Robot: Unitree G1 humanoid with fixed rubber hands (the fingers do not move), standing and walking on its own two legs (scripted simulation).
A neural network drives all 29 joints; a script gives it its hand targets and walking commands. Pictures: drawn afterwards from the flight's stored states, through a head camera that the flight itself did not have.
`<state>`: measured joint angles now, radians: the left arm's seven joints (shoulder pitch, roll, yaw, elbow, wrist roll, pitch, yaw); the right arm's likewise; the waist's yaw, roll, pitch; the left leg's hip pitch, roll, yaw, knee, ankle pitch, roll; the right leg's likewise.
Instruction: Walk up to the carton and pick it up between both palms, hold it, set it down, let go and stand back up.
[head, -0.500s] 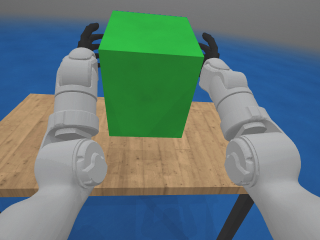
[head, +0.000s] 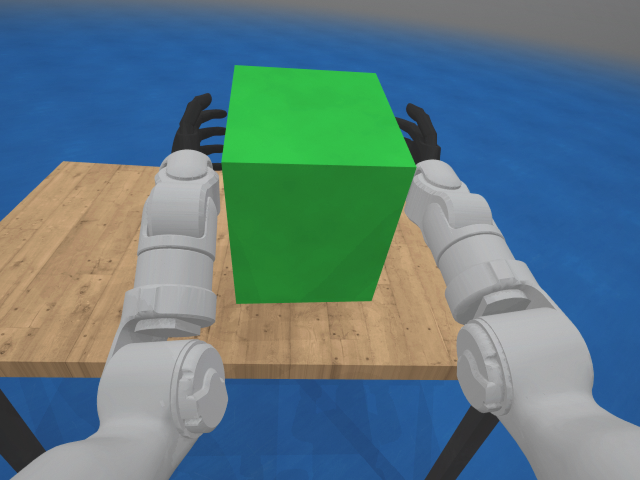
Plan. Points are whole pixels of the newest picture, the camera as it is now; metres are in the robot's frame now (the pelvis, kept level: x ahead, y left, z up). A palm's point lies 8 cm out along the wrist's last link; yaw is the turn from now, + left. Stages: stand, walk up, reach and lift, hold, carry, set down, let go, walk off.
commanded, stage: set down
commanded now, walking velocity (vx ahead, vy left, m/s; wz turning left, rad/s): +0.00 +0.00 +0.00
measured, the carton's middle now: (306, 188) +0.43 +0.01 +0.23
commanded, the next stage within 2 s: none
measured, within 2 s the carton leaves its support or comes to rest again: neither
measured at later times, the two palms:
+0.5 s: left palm (186, 182) +0.41 +0.16 +0.24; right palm (399, 179) +0.44 -0.11 +0.24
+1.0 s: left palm (193, 187) +0.41 +0.15 +0.23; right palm (400, 179) +0.45 -0.12 +0.24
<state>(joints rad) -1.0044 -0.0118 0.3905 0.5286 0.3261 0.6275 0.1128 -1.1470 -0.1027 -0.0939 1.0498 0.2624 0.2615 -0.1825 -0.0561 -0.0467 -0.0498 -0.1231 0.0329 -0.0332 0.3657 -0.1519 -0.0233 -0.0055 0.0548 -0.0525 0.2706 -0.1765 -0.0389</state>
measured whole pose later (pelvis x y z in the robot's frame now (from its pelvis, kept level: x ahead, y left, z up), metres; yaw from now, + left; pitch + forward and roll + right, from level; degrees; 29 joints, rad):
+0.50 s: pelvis +0.01 -0.02 +0.00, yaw +2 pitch -4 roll -1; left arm -0.94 -0.03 0.41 0.49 0.34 0.61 0.10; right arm -1.12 -0.08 -0.06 1.08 0.23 0.22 -0.17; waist -0.02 -0.04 -0.04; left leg -0.13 0.04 -0.06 0.35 -0.16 -0.04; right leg -0.01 0.06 -0.08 0.27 -0.20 -0.05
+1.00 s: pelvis +0.01 -0.02 +0.00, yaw +0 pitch +0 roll +0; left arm -0.99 -0.07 0.45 0.59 0.33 0.55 0.16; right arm -1.20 -0.12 -0.16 1.23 0.13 0.16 -0.10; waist 0.05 -0.03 -0.08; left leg -0.20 0.05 -0.04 0.32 -0.13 -0.05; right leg -0.11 0.07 -0.06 0.30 -0.19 -0.06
